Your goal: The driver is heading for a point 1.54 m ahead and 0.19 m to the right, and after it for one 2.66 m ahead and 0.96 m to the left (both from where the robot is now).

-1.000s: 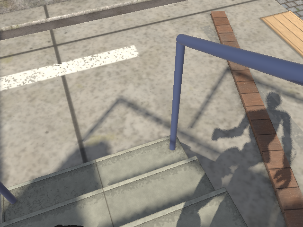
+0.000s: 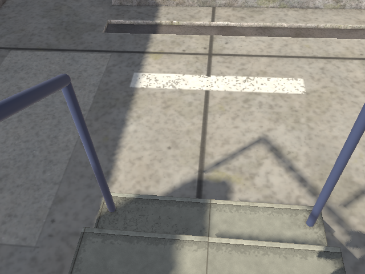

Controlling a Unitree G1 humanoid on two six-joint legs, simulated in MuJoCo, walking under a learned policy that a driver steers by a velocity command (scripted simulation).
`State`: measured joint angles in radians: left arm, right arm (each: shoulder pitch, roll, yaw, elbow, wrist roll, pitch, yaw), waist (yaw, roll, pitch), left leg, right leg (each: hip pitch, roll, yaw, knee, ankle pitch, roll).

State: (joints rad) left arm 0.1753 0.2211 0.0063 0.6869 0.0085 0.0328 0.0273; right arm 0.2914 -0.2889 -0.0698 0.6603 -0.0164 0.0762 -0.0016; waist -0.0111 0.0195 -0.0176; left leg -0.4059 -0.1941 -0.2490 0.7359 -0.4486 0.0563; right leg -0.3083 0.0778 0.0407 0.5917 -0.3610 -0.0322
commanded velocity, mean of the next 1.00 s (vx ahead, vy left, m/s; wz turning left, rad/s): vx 0.42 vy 0.00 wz -0.05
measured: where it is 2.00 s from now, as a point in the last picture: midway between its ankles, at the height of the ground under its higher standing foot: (198, 233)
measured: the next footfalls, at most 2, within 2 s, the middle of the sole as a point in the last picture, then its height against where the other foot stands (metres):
left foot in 0.64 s outside the picture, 0.16 m lower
right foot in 1.26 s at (206, 263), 0.16 m lower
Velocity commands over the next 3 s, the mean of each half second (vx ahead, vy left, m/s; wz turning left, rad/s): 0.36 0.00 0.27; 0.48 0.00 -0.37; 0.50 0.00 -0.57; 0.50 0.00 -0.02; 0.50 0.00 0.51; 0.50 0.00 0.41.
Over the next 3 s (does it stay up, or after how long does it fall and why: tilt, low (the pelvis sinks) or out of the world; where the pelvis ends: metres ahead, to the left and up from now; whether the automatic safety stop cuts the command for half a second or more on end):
stays up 1.49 -0.17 -0.62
